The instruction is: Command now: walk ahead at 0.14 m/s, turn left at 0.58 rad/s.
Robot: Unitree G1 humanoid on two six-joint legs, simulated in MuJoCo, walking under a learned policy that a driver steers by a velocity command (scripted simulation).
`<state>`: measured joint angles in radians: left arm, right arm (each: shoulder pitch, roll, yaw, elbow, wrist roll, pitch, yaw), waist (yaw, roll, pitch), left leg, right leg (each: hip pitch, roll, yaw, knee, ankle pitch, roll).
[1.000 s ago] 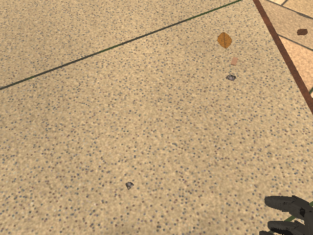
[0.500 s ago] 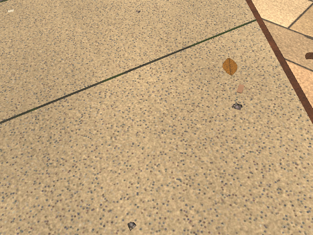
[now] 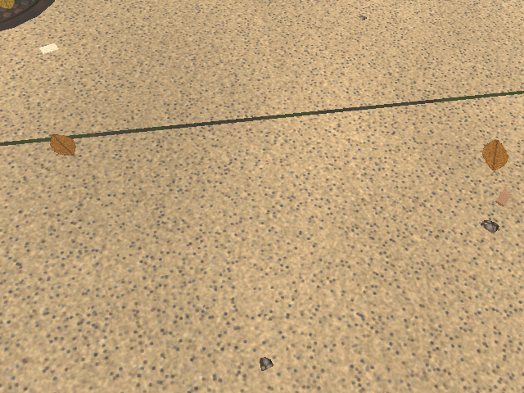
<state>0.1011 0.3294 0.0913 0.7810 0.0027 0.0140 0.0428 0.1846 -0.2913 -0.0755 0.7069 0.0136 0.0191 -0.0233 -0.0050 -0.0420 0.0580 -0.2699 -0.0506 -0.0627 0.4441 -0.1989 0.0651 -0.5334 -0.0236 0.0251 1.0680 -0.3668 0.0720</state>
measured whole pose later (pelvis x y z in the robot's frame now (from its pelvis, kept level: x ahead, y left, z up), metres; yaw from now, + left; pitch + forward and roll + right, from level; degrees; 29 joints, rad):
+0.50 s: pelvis +0.12 -0.02 +0.00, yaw +18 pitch +1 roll -1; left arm 0.28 0.26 0.06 0.79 0.01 -0.07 0.02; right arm 0.21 -0.33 -0.09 0.67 0.02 0.00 0.00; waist 0.04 0.06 0.03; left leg -0.62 0.03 -0.07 1.02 -0.27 -0.04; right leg -0.10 0.00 -0.07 0.34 -0.25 -0.01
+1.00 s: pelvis +0.22 +0.05 -0.01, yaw +35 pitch +2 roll -1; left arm 0.10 0.31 0.04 0.69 0.01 0.00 0.03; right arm 0.16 -0.31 -0.08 0.61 0.00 0.03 -0.02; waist -0.03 -0.02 0.06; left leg -0.39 -0.11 -0.12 0.47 -0.11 0.06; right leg -0.54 -0.02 0.09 0.89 -0.35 0.08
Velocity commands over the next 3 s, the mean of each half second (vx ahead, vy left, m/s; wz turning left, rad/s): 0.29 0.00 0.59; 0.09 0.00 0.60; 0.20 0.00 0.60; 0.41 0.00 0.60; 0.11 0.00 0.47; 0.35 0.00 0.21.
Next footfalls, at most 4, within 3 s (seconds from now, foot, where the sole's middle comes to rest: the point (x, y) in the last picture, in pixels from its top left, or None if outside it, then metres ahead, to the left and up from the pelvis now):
0.28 right None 0.15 -0.13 -0.78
0.70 left None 0.27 0.18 -0.78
1.14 right None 0.38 -0.01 -0.78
1.62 left None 0.25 0.29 -0.78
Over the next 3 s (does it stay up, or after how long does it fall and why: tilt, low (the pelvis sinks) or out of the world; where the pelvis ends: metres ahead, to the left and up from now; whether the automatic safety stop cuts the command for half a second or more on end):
stays up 0.46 0.59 -0.01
